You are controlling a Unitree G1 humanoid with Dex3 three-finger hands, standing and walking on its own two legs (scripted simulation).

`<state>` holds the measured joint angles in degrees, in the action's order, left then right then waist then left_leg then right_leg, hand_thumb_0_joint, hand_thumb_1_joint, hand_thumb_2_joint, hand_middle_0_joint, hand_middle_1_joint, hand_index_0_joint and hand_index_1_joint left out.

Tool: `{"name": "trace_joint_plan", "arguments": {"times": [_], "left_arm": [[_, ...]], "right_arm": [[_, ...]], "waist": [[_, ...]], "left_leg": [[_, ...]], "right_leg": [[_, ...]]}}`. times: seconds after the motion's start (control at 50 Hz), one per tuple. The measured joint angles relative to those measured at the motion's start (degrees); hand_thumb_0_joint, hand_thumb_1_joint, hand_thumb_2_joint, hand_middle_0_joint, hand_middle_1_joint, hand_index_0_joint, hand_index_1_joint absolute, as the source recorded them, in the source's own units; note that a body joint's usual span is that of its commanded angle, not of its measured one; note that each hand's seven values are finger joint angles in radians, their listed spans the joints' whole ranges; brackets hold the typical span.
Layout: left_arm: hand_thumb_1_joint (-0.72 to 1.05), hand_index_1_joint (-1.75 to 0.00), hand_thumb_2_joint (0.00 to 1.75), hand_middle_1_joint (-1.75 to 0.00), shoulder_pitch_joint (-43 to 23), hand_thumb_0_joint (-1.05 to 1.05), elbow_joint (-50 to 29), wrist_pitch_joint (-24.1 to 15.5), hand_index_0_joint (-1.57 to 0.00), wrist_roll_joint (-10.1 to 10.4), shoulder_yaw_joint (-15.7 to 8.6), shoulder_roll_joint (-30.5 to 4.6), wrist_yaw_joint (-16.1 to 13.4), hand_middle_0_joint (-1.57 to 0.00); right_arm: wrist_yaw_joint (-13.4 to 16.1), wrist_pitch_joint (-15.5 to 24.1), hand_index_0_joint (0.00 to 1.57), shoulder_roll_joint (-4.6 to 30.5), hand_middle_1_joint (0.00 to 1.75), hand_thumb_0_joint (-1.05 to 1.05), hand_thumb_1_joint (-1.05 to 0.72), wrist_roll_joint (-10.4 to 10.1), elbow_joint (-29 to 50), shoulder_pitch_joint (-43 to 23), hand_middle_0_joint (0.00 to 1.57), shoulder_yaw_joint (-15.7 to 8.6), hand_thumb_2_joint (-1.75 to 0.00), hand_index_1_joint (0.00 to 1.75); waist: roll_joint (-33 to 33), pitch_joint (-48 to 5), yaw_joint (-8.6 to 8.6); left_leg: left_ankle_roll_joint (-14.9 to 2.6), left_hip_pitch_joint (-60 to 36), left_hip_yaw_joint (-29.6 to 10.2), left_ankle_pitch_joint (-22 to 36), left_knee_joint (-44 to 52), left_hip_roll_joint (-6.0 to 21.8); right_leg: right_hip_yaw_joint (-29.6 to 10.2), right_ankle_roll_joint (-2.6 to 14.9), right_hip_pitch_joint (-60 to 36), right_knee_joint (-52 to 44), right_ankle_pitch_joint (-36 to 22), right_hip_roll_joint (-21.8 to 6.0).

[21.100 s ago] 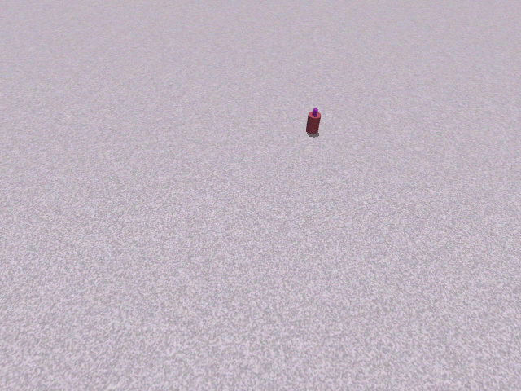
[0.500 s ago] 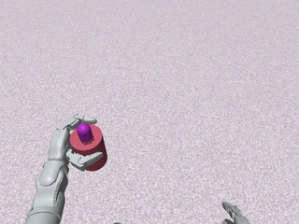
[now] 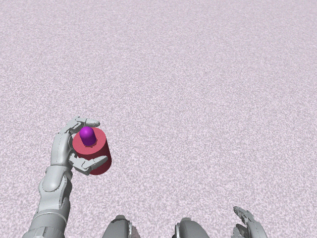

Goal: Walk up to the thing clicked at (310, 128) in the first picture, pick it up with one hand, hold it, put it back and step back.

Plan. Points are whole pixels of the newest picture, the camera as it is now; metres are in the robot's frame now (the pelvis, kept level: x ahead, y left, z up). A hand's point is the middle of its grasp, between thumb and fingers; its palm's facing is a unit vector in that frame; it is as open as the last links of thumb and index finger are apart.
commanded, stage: crouch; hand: left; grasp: from the side
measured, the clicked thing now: (92, 147) +0.34 +0.17 -0.01
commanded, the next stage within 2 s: lower in 1.54 s
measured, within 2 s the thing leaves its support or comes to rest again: neither
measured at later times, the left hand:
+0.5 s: hand (103, 166) +0.37 +0.19 -0.25, palm faces +0.01 -1.00 -0.03, open 10.9 cm
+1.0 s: hand (109, 176) +0.39 +0.19 -0.42, palm faces +0.01 -1.00 -0.04, open 10.9 cm
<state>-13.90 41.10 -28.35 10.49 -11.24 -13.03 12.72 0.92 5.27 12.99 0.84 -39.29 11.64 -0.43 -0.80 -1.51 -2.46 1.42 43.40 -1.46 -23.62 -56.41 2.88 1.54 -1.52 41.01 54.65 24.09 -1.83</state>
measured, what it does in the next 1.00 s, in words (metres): lowers itself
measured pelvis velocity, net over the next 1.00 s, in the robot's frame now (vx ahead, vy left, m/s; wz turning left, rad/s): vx -0.07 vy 0.00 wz -0.09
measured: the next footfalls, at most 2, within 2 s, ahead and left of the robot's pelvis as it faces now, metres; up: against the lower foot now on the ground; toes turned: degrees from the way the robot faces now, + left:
none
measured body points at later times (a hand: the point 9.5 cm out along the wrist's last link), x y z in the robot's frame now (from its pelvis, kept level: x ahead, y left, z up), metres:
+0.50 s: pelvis -0.03 +0.00 -0.21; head +0.15 +0.02 +0.20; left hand +0.37 +0.24 -0.25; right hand +0.09 -0.26 -0.34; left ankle +0.04 +0.13 -0.68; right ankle +0.03 -0.14 -0.68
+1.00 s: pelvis -0.07 +0.00 -0.36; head +0.14 +0.04 +0.03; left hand +0.38 +0.25 -0.41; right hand +0.02 -0.28 -0.48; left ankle +0.04 +0.13 -0.68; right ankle +0.03 -0.14 -0.68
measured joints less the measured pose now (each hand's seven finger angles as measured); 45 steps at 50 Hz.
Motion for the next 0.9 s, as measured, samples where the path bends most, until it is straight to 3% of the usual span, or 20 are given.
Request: {"name": "trace_joint_plan", "arguments": {"times": [0.14, 0.28, 0.4, 0.52, 0.72, 0.9], "left_arm": [[-0.46, -1.03, 1.07, -1.03, -3.85, 0.00, 8.11, -8.28, -0.64, 0.03, -1.67, -1.27, 2.82, -0.65], [-0.47, -1.03, 1.08, -1.02, -6.62, 0.00, 9.45, -12.83, -0.65, -0.26, -5.27, -2.65, 2.61, -0.65], [-0.47, -1.02, 1.08, -1.02, -10.13, 0.00, 11.02, -13.16, -0.65, -0.34, -7.88, -4.50, 2.40, -0.65], [-0.47, -1.02, 1.08, -1.02, -14.87, 0.00, 15.04, -13.60, -0.65, -0.65, -8.81, -6.17, 3.50, -0.65], [-0.47, -1.02, 1.08, -1.02, -18.22, 0.00, 18.88, -15.11, -0.65, -3.87, -12.67, -7.50, 4.06, -0.65], [-0.47, -1.02, 1.08, -1.02, -20.35, 0.00, 19.64, -14.86, -0.65, -3.99, -14.90, -10.68, 1.95, -0.65]], "right_arm": [[-1.14, 1.36, 0.20, 1.74, 0.30, 0.00, -0.88, 1.27, 0.49, 0.50, 0.20, -0.13, -0.90, 0.30], [-1.62, 0.70, 0.20, 1.76, 0.30, 0.00, -0.89, 2.30, 0.28, -0.92, 0.20, 0.36, -0.90, 0.30], [-2.09, -0.05, 0.20, 0.84, 0.30, 0.00, -0.90, 3.03, -0.73, -3.29, 0.20, 1.05, -0.90, 0.30], [-3.09, 0.25, 0.20, 0.49, 0.30, 0.00, -0.91, 3.73, -1.74, -5.23, 0.20, 1.47, -0.91, 0.30], [-5.43, -0.71, 0.20, 1.70, 0.30, 0.00, -0.91, 5.56, -2.13, -6.78, 0.20, 2.30, -0.91, 0.30], [-5.34, -1.82, 0.20, 2.17, 0.30, 0.00, -0.91, 6.19, -3.21, -7.05, 0.20, 3.37, -0.91, 0.30]], "waist": [[-0.34, -5.66, -1.97], [0.14, -8.66, -3.13], [0.89, -9.10, -2.77], [0.88, -9.07, -2.79], [-0.42, -6.73, -4.54], [-1.34, -3.20, -5.58]], "left_leg": [[0.54, 20.33, -1.11, -5.43, -16.52, 0.04], [0.89, 38.97, -2.48, -10.88, -33.44, 0.25], [0.92, 50.63, -3.30, -13.11, -43.34, 0.12], [0.89, 60.07, -3.84, -14.33, -51.65, -0.25], [1.48, 73.09, -5.33, -15.10, -65.97, -0.86], [1.89, 80.04, -6.68, -13.75, -74.36, -1.53]], "right_leg": [[0.04, -0.04, 20.22, 16.80, 5.82, 0.02], [0.17, 0.26, 38.65, 33.62, 11.33, 0.44], [0.14, 0.32, 50.14, 43.42, 13.62, 0.60], [-0.12, 0.09, 59.43, 51.72, 14.97, 0.61], [-0.29, -0.01, 72.31, 65.98, 15.86, 1.07], [-0.16, -0.18, 79.27, 74.27, 14.44, 1.59]]}}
